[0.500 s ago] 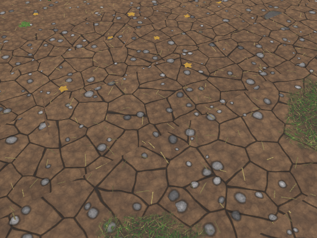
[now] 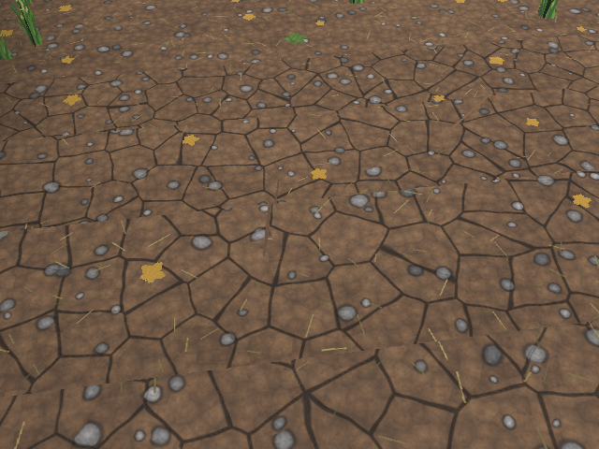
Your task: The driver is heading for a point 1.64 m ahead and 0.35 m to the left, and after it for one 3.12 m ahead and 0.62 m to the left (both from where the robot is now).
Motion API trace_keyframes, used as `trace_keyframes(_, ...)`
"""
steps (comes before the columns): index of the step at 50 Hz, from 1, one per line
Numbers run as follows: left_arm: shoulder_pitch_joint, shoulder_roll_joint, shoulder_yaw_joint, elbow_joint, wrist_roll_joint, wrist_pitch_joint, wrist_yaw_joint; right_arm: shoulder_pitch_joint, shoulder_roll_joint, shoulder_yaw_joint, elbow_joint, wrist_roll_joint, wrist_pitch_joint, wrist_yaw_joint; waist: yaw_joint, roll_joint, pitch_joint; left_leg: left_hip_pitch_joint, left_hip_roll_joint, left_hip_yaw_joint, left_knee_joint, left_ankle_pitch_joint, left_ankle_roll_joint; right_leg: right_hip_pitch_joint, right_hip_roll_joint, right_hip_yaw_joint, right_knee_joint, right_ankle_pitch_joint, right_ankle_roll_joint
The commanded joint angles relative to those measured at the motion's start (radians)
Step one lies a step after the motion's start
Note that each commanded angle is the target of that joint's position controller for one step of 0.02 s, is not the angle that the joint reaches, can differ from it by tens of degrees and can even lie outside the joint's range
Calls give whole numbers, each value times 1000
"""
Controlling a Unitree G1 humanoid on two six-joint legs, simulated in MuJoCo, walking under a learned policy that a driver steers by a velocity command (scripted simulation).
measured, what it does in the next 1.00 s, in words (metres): goes down, turning left: left foot 0.17 m lower, then right foot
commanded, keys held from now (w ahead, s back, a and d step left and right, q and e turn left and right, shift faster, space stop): q+shift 0.38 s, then w+q+shift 0.18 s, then w+e+shift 0.44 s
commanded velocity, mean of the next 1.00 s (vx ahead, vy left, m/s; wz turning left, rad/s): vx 0.41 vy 0.00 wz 0.49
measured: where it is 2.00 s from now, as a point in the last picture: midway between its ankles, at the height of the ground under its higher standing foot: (228, 266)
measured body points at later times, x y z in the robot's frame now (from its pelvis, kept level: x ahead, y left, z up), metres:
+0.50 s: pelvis +0.16 +0.09 -0.15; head +0.17 +0.11 +0.30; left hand +0.13 +0.35 -0.28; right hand +0.34 -0.12 -0.27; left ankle +0.17 +0.17 -0.88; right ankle +0.21 -0.09 -0.75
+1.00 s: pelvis +0.42 +0.17 -0.14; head +0.45 +0.16 +0.31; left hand +0.20 +0.36 -0.24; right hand +0.72 +0.06 -0.23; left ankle +0.45 +0.38 -0.83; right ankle +0.38 +0.05 -0.88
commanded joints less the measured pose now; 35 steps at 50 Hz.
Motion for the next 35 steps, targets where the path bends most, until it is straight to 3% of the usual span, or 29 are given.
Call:
trace_keyframes(1, -168, 48, -12, -127, 22, -37, 61, 23, 22, 45, -80, -36, -8, 50, -50, -100, -42, -4, 113, 37, 41, 268, -21, -37, -194, 136, -199, 610, -214)
trace_keyframes(2, -167, 53, -16, -121, 40, -58, 80, 15, -2, 41, -71, -20, -9, 68, -46, -86, -11, -32, 167, -22, -82, 427, -5, -27, -197, 113, -174, 417, -159)
trace_keyframes(3, -84, 68, -14, -89, 37, -65, 92, -22, -12, 36, -71, -19, -6, 76, -5, -106, -6, -90, 177, 3, -133, 489, 5, 37, -205, 102, -141, 390, -162)
trace_keyframes(5, 113, 76, -14, -8, 12, -61, 101, -145, -31, 24, -106, -29, -3, 81, 72, -126, 24, -268, 213, 21, -277, 516, 32, 207, -263, 138, -57, 333, -165)
trace_keyframes(6, 146, 56, -22, 10, 0, -51, 105, -158, -20, 33, -77, -20, 0, 93, 91, -63, 49, -250, 247, 48, -594, 727, 45, 187, -224, 70, -2, 79, -113)
trace_keyframes(7, 195, 56, -31, 18, 18, -42, 85, -170, -3, 29, -49, -16, 11, 95, 114, -112, 84, -67, 196, 148, -680, 794, 46, 44, -208, 40, -57, -19, -118)
trace_keyframes(8, 208, 68, -29, 39, 46, -42, 55, -173, -8, 22, -45, -7, 24, 92, 93, -123, 113, 88, 173, 168, -665, 844, 55, -95, -246, 61, -89, -80, -122)
trace_keyframes(9, 200, 89, -25, 52, 55, -48, 32, -168, -16, 14, -41, 1, 31, 85, 69, -116, 143, 137, 170, 159, -685, 840, 62, -134, -281, 78, -91, -129, -123)
trace_keyframes(10, 182, 98, -27, 58, 56, -55, 15, -171, -30, 8, -41, 7, 39, 76, 43, -102, 161, 162, 176, 139, -698, 800, 71, -132, -316, 102, -97, -134, -119)
trace_keyframes(11, 166, 117, -19, 69, 33, -53, 11, -189, -36, 6, -36, 8, 40, 72, 41, -80, 189, 133, 187, 126, -783, 737, 74, -57, -332, 118, -78, -165, -117)
trace_keyframes(14, 194, 113, -20, 156, 36, -27, 14, -114, -34, -8, 34, -15, 30, 44, 43, -29, 181, 200, 205, 100, -961, 745, 100, 120, -362, 91, 90, -249, -44)
trace_keyframes(15, 191, 123, -16, 178, 50, -12, 7, -27, -64, -29, 63, -8, 15, 32, 4, 0, 151, 341, 171, 149, -1000, 796, 117, 112, -327, 33, 204, -206, -26)
trace_keyframes(16, 148, 141, -12, 173, 69, 0, -13, 137, -129, -70, 113, 17, -5, 13, -81, 42, 78, 603, 107, 218, -1027, 884, 146, 48, -258, -82, 387, -76, 7)
trace_keyframes(17, 149, 102, -17, 164, 80, 10, -38, 282, -233, -118, 158, 14, -7, -16, -128, 171, -32, 952, 138, 124, -979, 1089, 237, -155, -145, -147, 706, -172, 81)
trace_keyframes(18, 265, -42, -47, 99, 77, 13, -60, 380, -298, -121, 113, 37, 14, -27, -57, 295, -455, 1366, 312, -114, -680, 1307, 454, -287, -50, -68, 1077, -468, 142)
trace_keyframes(19, 84, 52, -28, 42, 20, 2, -68, 416, -235, -105, 133, 9, 8, -14, -168, 168, -358, 1310, 364, -246, -707, 1401, 456, -460, -8, 30, 1218, -466, 158)
trace_keyframes(20, -56, 94, -17, -39, 1, -30, -66, 389, -213, -99, 134, 26, -8, -6, -182, 137, -200, 1164, 371, -293, -793, 1073, 437, -665, -38, 65, 1237, -432, 145)
trace_keyframes(21, -92, 86, -20, -69, 1, -47, -51, 314, -170, -81, 142, 67, -21, 14, -139, 71, -88, 960, 402, -445, -888, 569, 438, -777, -70, 107, 1189, -350, 129)
trace_keyframes(22, -51, 69, -36, -37, 42, -48, -21, 182, -62, -26, 124, 79, -42, 24, -64, -86, -4, 674, 400, -418, -961, 211, 369, -673, -140, 228, 819, -45, 89)
trace_keyframes(23, -2, 80, -36, -7, 70, -34, -7, 122, -43, -3, 99, 57, -46, 36, -5, -16, 82, 437, 348, -477, -1060, -75, 380, -554, -147, 219, 715, 14, 69)
trace_keyframes(24, 25, 88, -33, 13, 68, -10, -14, 43, -24, 10, 66, 68, -48, 25, 16, 34, 97, 281, 308, -481, -1161, -199, 390, -469, -124, 193, 533, 77, 69)
trace_keyframes(25, 29, 56, -42, 4, 62, 17, -30, 3, -57, 9, 51, 81, -52, 10, 35, 91, 80, 191, 265, -475, -1193, -238, 380, -343, -94, 147, 443, 36, 79)
trace_keyframes(26, 32, 42, -46, 8, 42, 30, -44, -40, -95, 2, 25, 80, -62, 1, 53, 58, 48, 101, 224, -444, -1202, -217, 353, -189, -74, 133, 346, 33, 79)
trace_keyframes(27, 30, 36, -49, 6, 35, 33, -54, -55, -128, -6, 15, 74, -71, 1, 63, 24, 41, 39, 187, -405, -1185, -184, 333, -67, -55, 117, 269, 37, 82)
trace_keyframes(28, 10, 22, -56, 0, 35, 33, -60, -44, -145, -11, 14, 71, -76, 5, 55, 13, 46, 28, 166, -393, -1164, -177, 323, -6, -42, 114, 185, 50, 82)
trace_keyframes(30, -66, 26, -69, 7, 47, 30, -72, 28, -154, -26, 35, 73, -77, 24, -18, 8, 83, 178, 219, -400, -1100, -157, 328, -95, -71, 111, 62, 217, 77)
trace_keyframes(31, -112, 102, -14, 0, -38, 46, -51, 130, -151, -53, 92, 152, 2, -17, -67, 97, 19, 252, 156, -300, -1088, -28, 265, -76, -86, 71, -9, 407, 70)
trace_keyframes(33, -189, 100, -13, -40, -33, 55, -45, 197, -126, -45, 93, 141, 40, -24, -116, 87, 36, 315, 179, -317, -1080, -99, 245, -61, -64, 34, -64, 292, 50)
trace_keyframes(35, -169, 90, -4, -38, -23, 62, -52, 194, -109, -42, 85, 112, 48, -28, -100, 49, 67, 309, 196, -325, -1051, -231, 244, -18, -45, 8, -89, 113, 2)
Keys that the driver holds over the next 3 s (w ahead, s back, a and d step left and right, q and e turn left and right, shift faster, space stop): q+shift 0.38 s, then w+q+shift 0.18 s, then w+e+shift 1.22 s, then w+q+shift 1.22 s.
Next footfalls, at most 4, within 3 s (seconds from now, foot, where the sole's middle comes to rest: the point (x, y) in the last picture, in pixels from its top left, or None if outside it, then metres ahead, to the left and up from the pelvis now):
0.32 left None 0.20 0.19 -0.92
0.74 right None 0.42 0.08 -0.92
1.16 left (161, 415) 0.63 0.42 -0.92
1.68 right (235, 307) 1.07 0.30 -1.09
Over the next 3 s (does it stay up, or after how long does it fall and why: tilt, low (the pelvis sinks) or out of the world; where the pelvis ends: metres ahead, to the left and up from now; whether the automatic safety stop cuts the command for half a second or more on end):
stays up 2.22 0.28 -0.51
